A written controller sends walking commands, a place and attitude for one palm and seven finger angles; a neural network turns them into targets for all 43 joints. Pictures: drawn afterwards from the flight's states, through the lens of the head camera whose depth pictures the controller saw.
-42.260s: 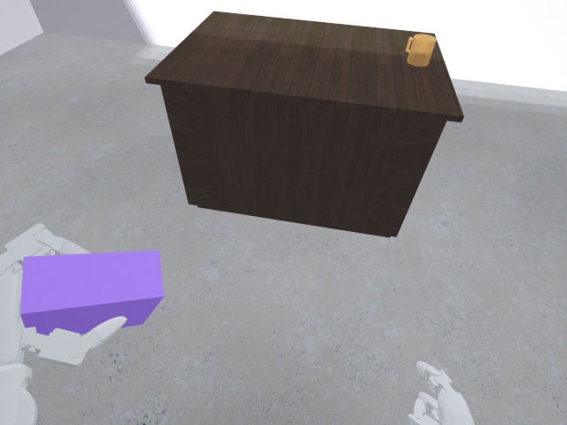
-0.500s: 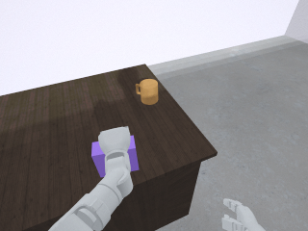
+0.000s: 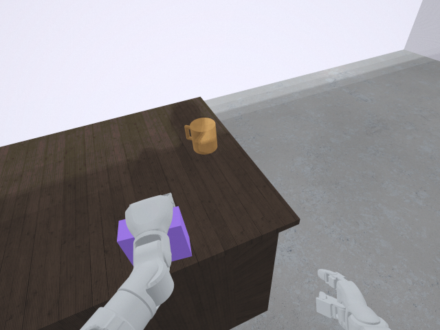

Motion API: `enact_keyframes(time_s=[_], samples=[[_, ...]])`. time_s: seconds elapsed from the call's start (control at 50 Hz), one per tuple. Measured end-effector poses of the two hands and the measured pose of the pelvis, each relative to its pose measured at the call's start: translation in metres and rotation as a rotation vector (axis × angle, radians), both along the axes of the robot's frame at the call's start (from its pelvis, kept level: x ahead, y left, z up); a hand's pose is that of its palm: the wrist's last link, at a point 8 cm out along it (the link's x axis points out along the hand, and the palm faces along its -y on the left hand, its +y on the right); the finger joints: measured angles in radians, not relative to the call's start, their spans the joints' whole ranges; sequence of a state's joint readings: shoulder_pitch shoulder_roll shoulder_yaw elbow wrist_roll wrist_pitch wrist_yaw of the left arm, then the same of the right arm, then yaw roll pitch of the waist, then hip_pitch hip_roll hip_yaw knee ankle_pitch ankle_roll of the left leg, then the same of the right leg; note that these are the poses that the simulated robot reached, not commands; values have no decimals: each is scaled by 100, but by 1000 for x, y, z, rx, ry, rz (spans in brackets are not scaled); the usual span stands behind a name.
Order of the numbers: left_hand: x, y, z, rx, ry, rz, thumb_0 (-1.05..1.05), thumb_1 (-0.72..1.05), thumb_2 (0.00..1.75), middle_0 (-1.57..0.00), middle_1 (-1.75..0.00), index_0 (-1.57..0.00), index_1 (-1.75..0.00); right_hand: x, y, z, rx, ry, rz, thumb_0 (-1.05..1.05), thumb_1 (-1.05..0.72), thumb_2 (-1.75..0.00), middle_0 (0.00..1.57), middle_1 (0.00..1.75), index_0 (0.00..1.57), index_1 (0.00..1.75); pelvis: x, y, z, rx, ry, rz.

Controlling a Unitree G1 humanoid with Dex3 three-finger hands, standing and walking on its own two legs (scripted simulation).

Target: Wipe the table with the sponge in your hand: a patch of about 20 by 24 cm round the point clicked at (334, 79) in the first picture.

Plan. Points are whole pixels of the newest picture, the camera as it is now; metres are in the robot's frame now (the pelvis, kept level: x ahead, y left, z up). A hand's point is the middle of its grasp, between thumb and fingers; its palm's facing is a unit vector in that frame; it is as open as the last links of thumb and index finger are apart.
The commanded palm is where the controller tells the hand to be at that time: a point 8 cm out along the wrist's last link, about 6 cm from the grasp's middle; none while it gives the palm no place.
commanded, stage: slide back across to the middle lane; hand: left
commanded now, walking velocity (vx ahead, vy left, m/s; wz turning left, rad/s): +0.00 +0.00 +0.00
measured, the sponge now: (159, 244) +0.30 +0.18 -0.02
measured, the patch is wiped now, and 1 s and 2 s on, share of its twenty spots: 1.00 1.00 1.00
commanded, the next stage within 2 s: wipe forward along the middle lane in 0.48 s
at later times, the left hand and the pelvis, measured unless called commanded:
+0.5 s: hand (135, 242) +0.27 +0.21 +0.03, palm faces +0.00 -0.15 -0.99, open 9.5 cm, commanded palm +0.23 +0.22 +0.09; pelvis -0.01 +0.00 +0.00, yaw -1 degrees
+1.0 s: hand (122, 234) +0.29 +0.24 +0.03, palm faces -0.04 -0.10 -0.99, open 9.5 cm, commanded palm +0.27 +0.25 +0.07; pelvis -0.01 +0.01 +0.00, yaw +1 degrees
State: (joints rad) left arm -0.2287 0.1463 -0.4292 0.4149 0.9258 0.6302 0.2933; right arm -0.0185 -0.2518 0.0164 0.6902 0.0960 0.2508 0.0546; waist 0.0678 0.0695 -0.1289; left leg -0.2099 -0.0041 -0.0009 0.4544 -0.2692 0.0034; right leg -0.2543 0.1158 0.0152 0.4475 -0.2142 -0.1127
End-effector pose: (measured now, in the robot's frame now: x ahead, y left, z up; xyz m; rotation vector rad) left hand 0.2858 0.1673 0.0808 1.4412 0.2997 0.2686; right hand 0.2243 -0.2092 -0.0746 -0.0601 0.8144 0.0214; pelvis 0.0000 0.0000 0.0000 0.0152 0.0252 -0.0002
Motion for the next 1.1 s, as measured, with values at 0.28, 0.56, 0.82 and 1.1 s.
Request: enact_keyframes(time_s=[0.28,0.56,0.82,1.1], samples=[[-22,18,5,-41,1,27,0,-48,111,-74,-145,-78,-142,14,1,15,-13,-81,6,1,-91,-90,20,30,20,30,0,0,1,2,-32,-12],[-36,45,5,-38,7,50,-1,-49,111,-75,-144,-79,-141,-3,6,8,-29,-73,-6,1,-91,-90,20,30,20,30,-6,6,2,-1,-40,-16],[-29,61,0,-16,47,59,-3,-50,112,-77,-142,-82,-138,-17,7,-2,-72,-35,-25,1,-91,-90,20,30,20,30,-12,13,1,-4,-26,0],[-2,75,-2,31,65,76,-2,-52,112,-79,-140,-83,-136,-36,6,-18,-91,33,-40,1,-91,-90,20,30,20,30,-16,14,-2,-3,21,16]])
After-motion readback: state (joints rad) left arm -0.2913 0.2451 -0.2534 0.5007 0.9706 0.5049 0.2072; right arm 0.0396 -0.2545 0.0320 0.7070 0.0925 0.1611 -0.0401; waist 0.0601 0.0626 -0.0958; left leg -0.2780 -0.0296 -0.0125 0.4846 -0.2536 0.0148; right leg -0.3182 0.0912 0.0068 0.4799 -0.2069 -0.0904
